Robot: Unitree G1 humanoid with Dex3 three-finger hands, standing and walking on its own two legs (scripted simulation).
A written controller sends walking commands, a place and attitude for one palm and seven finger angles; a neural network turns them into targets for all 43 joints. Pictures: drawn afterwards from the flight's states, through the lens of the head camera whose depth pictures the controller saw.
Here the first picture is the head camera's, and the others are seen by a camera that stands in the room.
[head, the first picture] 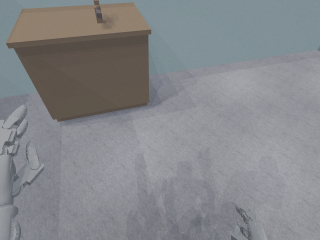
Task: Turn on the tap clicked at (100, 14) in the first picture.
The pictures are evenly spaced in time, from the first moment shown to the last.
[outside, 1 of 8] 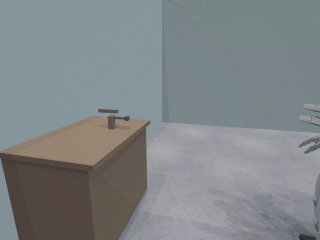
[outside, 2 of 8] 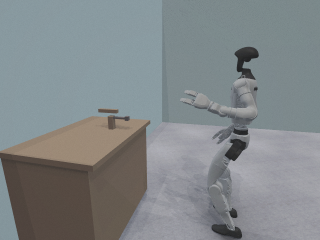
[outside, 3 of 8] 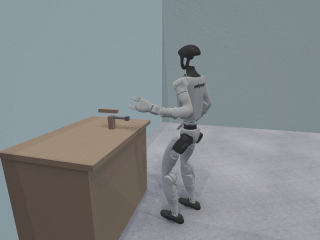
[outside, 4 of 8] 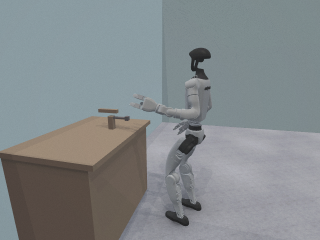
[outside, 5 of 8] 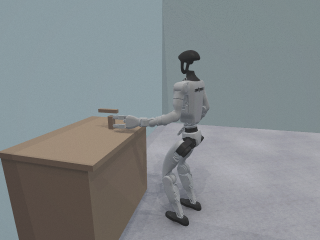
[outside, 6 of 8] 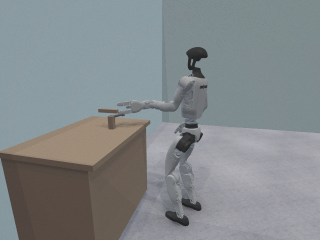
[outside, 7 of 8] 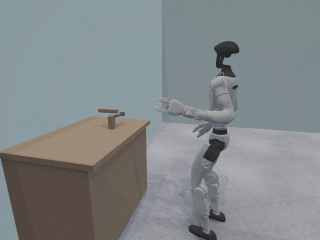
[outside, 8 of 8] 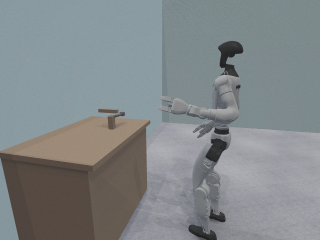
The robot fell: no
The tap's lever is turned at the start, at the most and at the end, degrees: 0 77 77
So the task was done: yes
